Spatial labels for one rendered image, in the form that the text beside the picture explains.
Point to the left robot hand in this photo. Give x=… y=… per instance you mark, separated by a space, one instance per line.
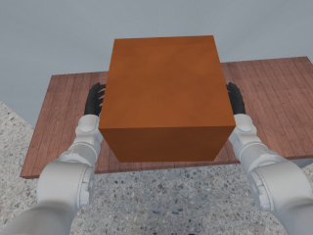
x=92 y=105

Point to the right robot hand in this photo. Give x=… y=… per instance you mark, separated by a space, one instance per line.
x=236 y=99

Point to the carton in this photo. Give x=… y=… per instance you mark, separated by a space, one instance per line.
x=166 y=100

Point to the right robot upper arm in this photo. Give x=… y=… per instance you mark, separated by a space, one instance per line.
x=281 y=188

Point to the right robot forearm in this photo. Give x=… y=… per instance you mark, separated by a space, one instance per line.
x=249 y=149

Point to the left robot upper arm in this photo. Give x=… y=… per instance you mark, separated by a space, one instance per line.
x=65 y=187

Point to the left robot forearm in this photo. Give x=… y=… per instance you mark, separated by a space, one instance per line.
x=85 y=148

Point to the table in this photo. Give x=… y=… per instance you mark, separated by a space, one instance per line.
x=277 y=93

